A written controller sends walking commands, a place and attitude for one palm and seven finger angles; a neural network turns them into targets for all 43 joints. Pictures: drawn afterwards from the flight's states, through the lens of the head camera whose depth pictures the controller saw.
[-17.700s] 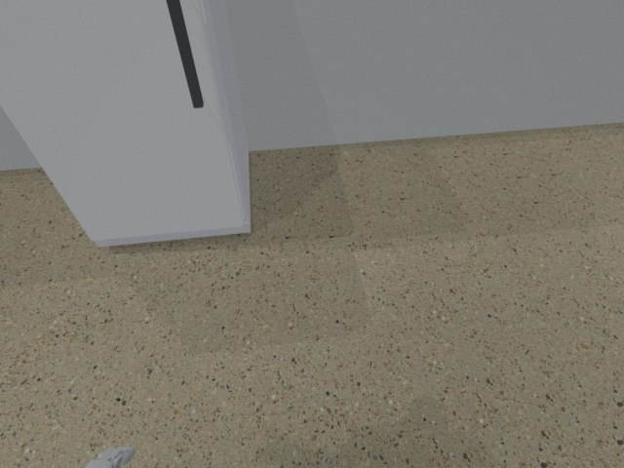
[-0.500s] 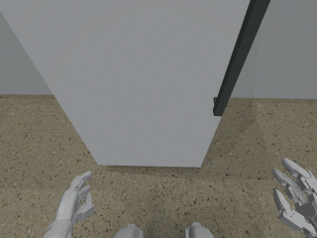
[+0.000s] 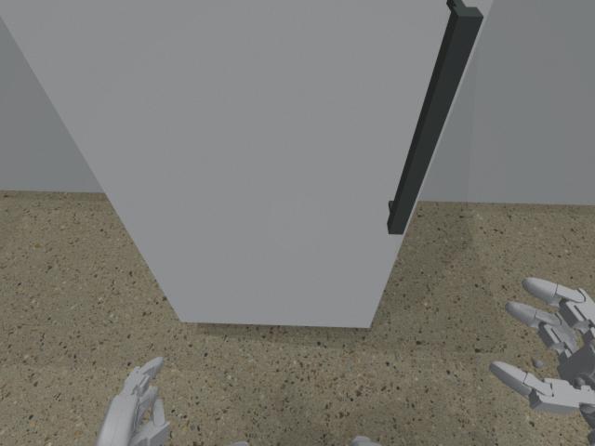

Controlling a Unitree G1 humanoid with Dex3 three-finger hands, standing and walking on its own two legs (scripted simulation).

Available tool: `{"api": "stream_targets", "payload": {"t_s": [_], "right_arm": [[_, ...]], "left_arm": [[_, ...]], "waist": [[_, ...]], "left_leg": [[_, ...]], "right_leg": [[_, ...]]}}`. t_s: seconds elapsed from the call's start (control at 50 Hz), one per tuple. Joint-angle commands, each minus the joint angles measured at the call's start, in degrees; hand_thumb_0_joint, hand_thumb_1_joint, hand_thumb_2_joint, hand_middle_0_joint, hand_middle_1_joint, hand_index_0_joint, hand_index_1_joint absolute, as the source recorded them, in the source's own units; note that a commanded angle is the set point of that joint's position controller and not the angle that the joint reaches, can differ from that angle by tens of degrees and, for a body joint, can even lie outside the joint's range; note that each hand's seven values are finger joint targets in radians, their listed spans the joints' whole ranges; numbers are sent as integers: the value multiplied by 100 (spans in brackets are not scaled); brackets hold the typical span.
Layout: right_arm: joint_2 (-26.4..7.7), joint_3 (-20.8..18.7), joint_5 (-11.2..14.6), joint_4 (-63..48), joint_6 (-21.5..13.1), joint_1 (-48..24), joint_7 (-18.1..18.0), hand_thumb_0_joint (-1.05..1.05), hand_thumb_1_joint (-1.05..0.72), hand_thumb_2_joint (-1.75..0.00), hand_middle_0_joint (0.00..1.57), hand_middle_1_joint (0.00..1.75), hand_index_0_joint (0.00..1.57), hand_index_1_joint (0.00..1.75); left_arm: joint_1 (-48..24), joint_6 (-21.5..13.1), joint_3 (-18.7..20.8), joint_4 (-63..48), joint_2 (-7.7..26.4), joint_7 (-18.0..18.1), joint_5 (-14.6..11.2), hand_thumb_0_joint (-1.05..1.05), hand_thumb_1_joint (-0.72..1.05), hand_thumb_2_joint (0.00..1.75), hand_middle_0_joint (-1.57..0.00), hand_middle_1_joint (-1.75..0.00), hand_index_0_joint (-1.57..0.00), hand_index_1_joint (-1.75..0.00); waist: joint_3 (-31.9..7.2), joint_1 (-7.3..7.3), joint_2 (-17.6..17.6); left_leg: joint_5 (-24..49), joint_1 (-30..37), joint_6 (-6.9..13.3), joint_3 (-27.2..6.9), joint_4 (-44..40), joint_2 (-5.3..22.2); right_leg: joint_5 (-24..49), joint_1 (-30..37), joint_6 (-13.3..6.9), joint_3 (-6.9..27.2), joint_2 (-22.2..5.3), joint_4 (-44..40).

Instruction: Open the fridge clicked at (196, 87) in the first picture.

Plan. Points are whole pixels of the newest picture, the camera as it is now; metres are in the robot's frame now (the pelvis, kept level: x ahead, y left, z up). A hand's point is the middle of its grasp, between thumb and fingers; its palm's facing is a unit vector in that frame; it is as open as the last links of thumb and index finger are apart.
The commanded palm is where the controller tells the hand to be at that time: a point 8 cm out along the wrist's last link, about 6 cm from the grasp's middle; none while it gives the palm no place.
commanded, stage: raise the hand to about handle height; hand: right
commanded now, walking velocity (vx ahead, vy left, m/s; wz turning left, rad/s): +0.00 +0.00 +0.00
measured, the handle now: (418, 139) +0.53 -0.15 +0.14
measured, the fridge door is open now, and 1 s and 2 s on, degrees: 0 0 0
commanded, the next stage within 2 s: move the hooked fingers beside the handle in 1.24 s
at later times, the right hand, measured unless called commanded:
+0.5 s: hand (581, 306) +0.26 -0.28 +0.13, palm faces +0.05 +1.00 -0.07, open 13.8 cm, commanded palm +0.23 -0.32 +0.14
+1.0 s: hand (576, 269) +0.29 -0.27 +0.16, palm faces +0.04 +1.00 -0.05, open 14.0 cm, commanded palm +0.26 -0.32 +0.16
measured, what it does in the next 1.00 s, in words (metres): stands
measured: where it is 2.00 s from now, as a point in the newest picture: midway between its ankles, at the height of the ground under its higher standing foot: outside the picture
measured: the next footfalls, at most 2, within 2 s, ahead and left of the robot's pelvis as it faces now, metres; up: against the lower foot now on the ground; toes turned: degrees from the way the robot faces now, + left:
none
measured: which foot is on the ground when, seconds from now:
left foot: down 0.00-1.00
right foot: down 0.00-1.00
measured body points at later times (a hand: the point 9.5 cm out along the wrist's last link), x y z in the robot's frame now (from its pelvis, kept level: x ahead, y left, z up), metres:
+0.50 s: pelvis +0.01 -0.01 +0.03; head +0.01 -0.01 +0.48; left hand +0.19 +0.22 -0.04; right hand +0.25 -0.33 +0.14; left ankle +0.01 +0.11 -0.69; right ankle +0.04 -0.11 -0.69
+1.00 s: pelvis +0.02 +0.00 +0.04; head +0.01 +0.01 +0.49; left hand +0.18 +0.25 -0.04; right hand +0.28 -0.32 +0.16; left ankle +0.01 +0.11 -0.69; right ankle +0.04 -0.11 -0.69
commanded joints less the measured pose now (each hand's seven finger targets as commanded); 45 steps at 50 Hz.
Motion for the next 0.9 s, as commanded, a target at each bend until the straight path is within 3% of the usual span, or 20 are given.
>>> {"api": "stream_targets", "payload": {"t_s": [0.0, 0.1, 0.18, 0.32, 0.34, 0.48, 0.54, 0.6, 0.66, 0.68, 0.72, 0.78, 0.84, 0.88], "right_arm": [[-1255, -698, 114, -1210, -286, -715, -21, 0, 13, -46, 27, 96, 27, 96], [-1229, -637, 86, -1338, -154, -910, -34, 0, 24, -41, 28, 103, 28, 103], [-1355, -703, 89, -1151, 88, -1249, -3, 0, 34, -37, 29, 110, 29, 110], [-1458, -744, 31, -1147, 403, -1775, 60, 0, 50, -30, 30, 120, 30, 120], [-1460, -767, 36, -1112, 441, -1829, 63, 0, 50, -30, 30, 120, 30, 120], [-1694, -861, 28, -741, 782, -2526, 186, 0, 50, -30, 30, 120, 30, 120], [-1759, -877, -7, -706, 868, -2791, 218, 0, 50, -30, 30, 120, 30, 120], [-1907, -1001, 2, -674, 931, -2949, 222, 0, 50, -30, 30, 120, 30, 120], [-1967, -1021, -11, -636, 994, -3139, 243, 0, 50, -30, 30, 120, 30, 120], [-2042, -1070, -1, -575, 1032, -3159, 248, 0, 50, -30, 30, 120, 30, 120], [-2050, -1067, -2, -433, 1122, -3323, 263, 0, 50, -30, 30, 120, 30, 120], [-1864, -948, 0, 92, 1278, -2951, 343, 0, 50, -30, 30, 120, 30, 120], [-1942, -963, -9, -261, 1248, -3165, 365, 0, 50, -30, 30, 120, 30, 120], [-2049, -1054, -12, -381, 1172, -3143, 322, 0, 50, -30, 30, 120, 30, 120]], "left_arm": [[-444, -393, 323, -903, 817, 65, -26, 0, 90, 90, -20, -30, -20, -30], [-452, -407, 291, -870, 806, 81, -45, 0, 90, 90, -20, -30, -20, -30], [-458, -381, 253, -855, 827, 121, -43, 0, 90, 90, -20, -30, -20, -30], [-526, -333, 204, -859, 803, 155, -73, 0, 90, 90, -20, -30, -20, -30], [-535, -331, 199, -871, 794, 159, -71, 0, 90, 90, -20, -30, -20, -30], [-619, -220, 135, -837, 807, 216, -96, 0, 90, 90, -20, -30, -20, -30], [-655, -201, 113, -834, 783, 236, -111, 0, 90, 90, -20, -30, -20, -30], [-665, -192, 98, -843, 783, 240, -113, 0, 90, 90, -20, -30, -20, -30], [-682, -188, 95, -816, 774, 251, -128, 0, 90, 90, -20, -30, -20, -30], [-670, -170, 89, -818, 779, 246, -126, 0, 90, 90, -20, -30, -20, -30], [-684, -144, 86, -802, 788, 255, -150, 0, 90, 90, -20, -30, -20, -30], [-631, -111, 108, -797, 819, 219, -161, 0, 90, 90, -20, -30, -20, -30], [-702, -106, 138, -870, 824, 193, -166, 0, 90, 90, -20, -30, -20, -30], [-688, -97, 134, -888, 812, 181, -137, 0, 90, 90, -20, -30, -20, -30]], "waist": [[-875, -112, -207], [-822, -108, -485], [-596, -113, -398], [-766, -129, -506], [-763, -128, -370], [-448, -134, -311], [-560, -125, -564], [-664, -152, -374], [-693, -162, -548], [-649, -180, -382], [-569, -165, -442], [-337, -180, -35], [-611, -174, -326], [-674, -204, -211]], "left_leg": [[403, 412, -19, -411, -1030, -156], [796, 584, 1, -333, -1137, -172], [815, 699, 8, -313, -1306, -185], [1143, 991, 12, -271, -1507, -188], [1213, 1033, 3, -249, -1522, -186], [1101, 1212, 15, -318, -1872, -178], [1133, 1288, 12, -321, -1942, -153], [1344, 1511, 16, -328, -2016, -150], [1395, 1523, 19, -324, -2075, -138], [1458, 1634, 23, -338, -2134, -144], [1461, 1615, 13, -345, -2186, -130], [1382, 1573, -5, -373, -2265, -121], [1523, 1622, -13, -409, -2206, -89], [1594, 1715, -4, -425, -2213, -105]], "right_leg": [[676, 1070, -59, 397, 206, -1134], [941, 1448, -47, 391, 198, -1337], [894, 1526, -43, 425, 193, -1507], [1176, 2032, -26, 449, 187, -1776], [1234, 2070, -27, 463, 180, -1813], [1084, 2172, -52, 418, 204, -2034], [1099, 2351, -42, 412, 219, -2124], [1302, 2457, -58, 406, 223, -2185], [1355, 2613, -53, 404, 228, -2254], [1410, 2588, -60, 391, 223, -2268], [1370, 2596, -61, 378, 242, -2322], [1282, 2427, -82, 343, 239, -2326], [1395, 2550, -89, 301, 275, -2274], [1497, 2575, -97, 283, 255, -2254]]}}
